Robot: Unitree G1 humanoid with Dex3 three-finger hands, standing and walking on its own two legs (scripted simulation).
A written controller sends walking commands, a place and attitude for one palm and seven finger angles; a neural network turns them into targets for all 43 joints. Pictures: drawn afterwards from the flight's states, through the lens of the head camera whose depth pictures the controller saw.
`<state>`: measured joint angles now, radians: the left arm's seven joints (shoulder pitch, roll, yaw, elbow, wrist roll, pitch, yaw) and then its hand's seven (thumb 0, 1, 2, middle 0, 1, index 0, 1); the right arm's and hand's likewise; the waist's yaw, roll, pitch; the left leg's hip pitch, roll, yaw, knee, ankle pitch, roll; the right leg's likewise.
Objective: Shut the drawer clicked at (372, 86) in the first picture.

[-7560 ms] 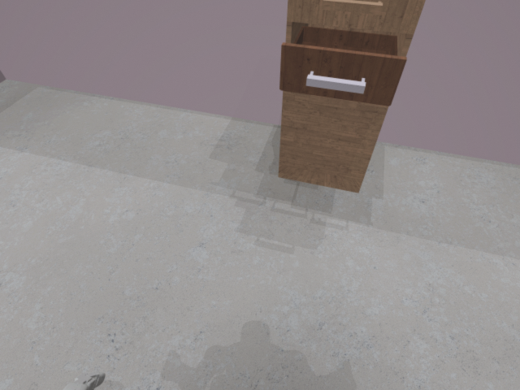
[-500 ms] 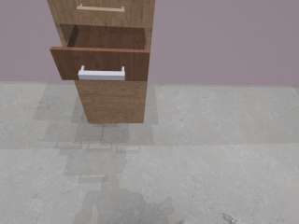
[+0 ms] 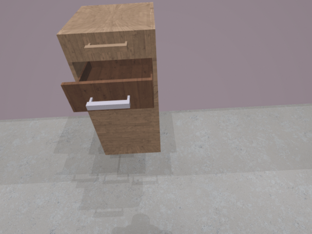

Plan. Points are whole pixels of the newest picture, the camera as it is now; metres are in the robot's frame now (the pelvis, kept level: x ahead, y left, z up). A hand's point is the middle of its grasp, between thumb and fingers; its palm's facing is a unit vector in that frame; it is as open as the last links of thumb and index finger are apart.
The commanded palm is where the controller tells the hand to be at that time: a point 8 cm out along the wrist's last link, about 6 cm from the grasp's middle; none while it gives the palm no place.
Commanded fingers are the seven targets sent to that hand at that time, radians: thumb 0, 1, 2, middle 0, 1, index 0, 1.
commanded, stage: take the last steps up to it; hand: left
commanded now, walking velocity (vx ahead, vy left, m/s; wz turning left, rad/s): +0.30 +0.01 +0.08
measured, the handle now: (109, 101) +0.65 +0.25 -0.05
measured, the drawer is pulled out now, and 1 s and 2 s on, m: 0.19 0.19 0.19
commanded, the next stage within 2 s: come to a stop and stand still in 0.64 s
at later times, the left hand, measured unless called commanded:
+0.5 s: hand out of the picture +0.05 +0.21 -0.19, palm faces +0.14 -0.98 -0.13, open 7.4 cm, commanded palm none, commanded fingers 0.00 0.90 0.90 -0.20 -0.30 -0.20 -0.30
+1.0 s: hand (112, 176) +0.36 +0.19 -0.16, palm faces +0.02 -0.97 -0.23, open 7.4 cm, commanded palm none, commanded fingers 0.00 0.90 0.90 -0.20 -0.30 -0.20 -0.30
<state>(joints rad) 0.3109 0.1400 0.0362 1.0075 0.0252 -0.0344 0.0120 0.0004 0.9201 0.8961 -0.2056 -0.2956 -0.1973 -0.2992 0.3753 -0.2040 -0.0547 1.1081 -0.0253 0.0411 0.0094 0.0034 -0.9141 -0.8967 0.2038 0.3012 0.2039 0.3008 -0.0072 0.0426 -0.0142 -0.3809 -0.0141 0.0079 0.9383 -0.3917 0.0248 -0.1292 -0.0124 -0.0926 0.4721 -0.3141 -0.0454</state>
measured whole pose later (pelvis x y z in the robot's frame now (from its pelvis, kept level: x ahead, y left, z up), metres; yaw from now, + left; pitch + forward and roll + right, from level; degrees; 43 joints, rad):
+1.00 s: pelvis +0.26 +0.02 -0.01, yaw +2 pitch -2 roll +2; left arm 0.11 0.12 0.02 1.00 0.02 -0.01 0.03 0.00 0.90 0.90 -0.20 -0.30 -0.20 -0.30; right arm 0.30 -0.17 -0.05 1.11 0.00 0.04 -0.03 0.00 -0.91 -0.90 0.20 0.30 0.20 0.30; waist -0.03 0.04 0.11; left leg -0.30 0.00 0.04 0.93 -0.57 -0.04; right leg -0.33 -0.07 -0.12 0.55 -0.17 -0.05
